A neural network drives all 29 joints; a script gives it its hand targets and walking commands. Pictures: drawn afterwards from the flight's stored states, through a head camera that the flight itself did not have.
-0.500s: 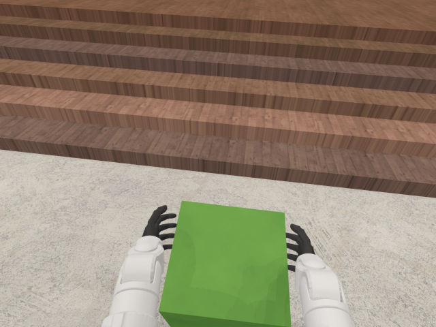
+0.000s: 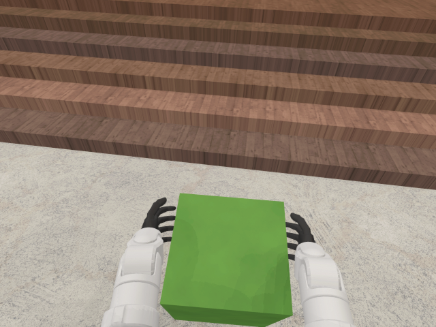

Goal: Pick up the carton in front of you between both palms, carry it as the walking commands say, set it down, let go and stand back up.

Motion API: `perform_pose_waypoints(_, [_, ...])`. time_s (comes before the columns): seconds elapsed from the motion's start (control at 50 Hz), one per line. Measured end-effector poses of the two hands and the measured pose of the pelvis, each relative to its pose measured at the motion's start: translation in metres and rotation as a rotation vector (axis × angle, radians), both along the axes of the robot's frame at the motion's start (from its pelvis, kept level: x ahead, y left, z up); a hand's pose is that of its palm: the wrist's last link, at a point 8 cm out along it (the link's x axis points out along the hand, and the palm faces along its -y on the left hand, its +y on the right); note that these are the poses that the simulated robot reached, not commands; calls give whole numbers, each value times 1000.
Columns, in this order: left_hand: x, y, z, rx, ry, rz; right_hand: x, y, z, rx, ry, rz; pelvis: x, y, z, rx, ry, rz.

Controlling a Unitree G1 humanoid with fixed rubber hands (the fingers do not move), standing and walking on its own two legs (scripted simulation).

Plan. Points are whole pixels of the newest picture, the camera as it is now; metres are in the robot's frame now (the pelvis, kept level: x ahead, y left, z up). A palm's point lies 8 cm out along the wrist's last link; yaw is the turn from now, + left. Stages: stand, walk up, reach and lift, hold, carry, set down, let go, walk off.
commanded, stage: reach and lift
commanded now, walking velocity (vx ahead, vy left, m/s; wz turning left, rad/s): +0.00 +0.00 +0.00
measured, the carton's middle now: (225, 265) +0.30 +0.00 -0.07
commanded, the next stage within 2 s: hold in 0.38 s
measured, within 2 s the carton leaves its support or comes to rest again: neither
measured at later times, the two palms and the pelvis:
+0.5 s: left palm (148, 232) +0.30 +0.15 +0.05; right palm (306, 248) +0.29 -0.15 +0.04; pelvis +0.01 +0.00 +0.00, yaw +0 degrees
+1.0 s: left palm (147, 236) +0.29 +0.15 +0.05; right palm (308, 250) +0.28 -0.15 +0.05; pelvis -0.01 +0.00 +0.00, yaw +0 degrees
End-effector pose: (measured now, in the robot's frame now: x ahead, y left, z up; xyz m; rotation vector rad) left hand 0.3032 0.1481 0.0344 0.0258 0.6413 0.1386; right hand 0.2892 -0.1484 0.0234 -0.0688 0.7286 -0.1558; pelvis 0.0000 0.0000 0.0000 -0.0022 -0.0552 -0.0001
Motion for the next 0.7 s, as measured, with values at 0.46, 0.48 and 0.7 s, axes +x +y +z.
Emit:
perform_pose_waypoints(0.46, [-2,3,12,12,-3,-6,-2,2,13,1,-12,15,11,3,3,1,-26,-6])
perform_pose_waypoints(0.48, [-3,3,14,14,-7,-6,-3,3,15,-1,-16,16,11,3,3,1,-30,-6])
perform_pose_waypoints(0.7, [-14,4,21,22,6,-8,-13,3,21,2,-9,23,4,2,3,-1,-62,-3])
